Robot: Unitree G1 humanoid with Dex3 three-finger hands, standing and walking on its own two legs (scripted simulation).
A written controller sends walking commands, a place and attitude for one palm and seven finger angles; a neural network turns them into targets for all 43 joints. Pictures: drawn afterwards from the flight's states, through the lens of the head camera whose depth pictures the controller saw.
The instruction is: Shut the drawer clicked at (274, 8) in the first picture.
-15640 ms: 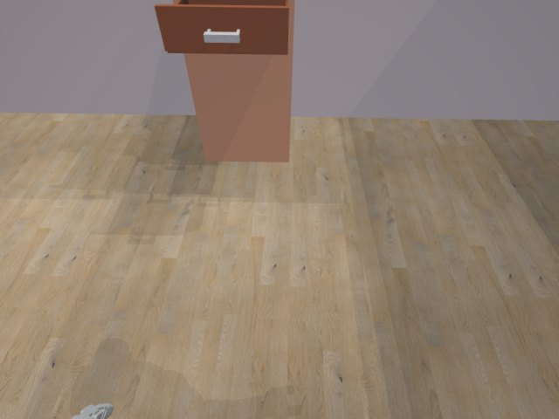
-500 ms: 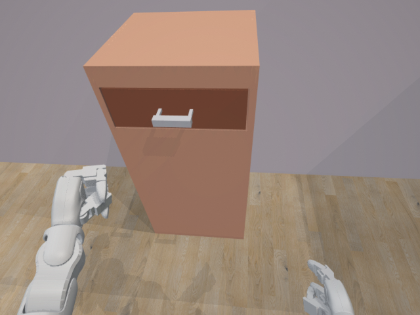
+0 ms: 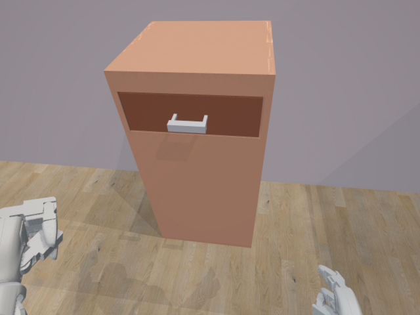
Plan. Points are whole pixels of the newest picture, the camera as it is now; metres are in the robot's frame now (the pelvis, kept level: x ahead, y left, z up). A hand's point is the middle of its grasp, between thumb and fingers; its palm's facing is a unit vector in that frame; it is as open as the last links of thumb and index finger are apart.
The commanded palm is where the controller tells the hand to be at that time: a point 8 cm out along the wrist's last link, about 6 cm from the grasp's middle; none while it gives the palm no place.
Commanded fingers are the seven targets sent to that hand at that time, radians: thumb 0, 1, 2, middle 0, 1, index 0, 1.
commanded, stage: draw the hand back to the body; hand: left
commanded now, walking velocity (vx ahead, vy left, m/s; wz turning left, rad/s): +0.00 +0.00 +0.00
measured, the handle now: (188, 122) +0.62 +0.15 +0.03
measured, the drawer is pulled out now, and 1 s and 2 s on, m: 0.00 0.00 0.00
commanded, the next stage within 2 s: step back with the hand held close in 0.04 s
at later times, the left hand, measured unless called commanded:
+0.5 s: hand (57, 233) +0.18 +0.26 +0.15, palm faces +0.27 -0.82 -0.51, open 3.3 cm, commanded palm +0.12 +0.30 +0.17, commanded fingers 0.00 0.90 0.90 -1.40 -1.60 -1.40 -1.60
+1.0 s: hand (12, 277) +0.11 +0.27 +0.15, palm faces +0.37 -0.78 -0.51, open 3.3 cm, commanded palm +0.04 +0.31 +0.17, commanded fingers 0.00 0.90 0.90 -1.40 -1.60 -1.40 -1.60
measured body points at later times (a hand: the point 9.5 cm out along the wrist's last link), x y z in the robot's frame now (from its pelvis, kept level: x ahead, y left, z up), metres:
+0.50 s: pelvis -0.02 +0.02 +0.00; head +0.01 +0.01 +0.45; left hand +0.16 +0.30 +0.17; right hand +0.15 -0.23 -0.09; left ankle -0.02 +0.09 -0.74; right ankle -0.01 -0.10 -0.74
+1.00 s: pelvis -0.08 +0.03 -0.01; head -0.06 +0.04 +0.44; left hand +0.09 +0.31 +0.18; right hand +0.08 -0.22 -0.09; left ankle -0.02 +0.09 -0.74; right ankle -0.05 -0.10 -0.74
